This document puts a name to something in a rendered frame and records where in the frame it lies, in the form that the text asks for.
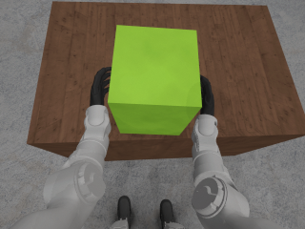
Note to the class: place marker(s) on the right robot foot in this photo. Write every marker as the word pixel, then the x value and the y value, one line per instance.
pixel 166 212

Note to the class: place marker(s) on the robot right upper arm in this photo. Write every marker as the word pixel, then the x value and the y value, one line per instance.
pixel 219 206

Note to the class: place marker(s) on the right robot forearm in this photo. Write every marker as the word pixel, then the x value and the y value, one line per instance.
pixel 207 160

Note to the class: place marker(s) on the pedestal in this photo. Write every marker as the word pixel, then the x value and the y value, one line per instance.
pixel 256 103

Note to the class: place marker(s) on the robot left upper arm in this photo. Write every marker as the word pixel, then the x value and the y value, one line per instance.
pixel 70 195

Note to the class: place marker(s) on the carton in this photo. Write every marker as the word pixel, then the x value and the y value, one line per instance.
pixel 155 84

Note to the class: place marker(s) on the left robot hand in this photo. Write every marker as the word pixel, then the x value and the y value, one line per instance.
pixel 98 90

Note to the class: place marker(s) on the left robot forearm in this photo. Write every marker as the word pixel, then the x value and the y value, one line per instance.
pixel 94 143

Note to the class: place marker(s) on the robot left shin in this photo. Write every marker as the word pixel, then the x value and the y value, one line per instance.
pixel 120 224

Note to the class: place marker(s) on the right robot hand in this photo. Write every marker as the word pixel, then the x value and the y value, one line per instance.
pixel 207 97

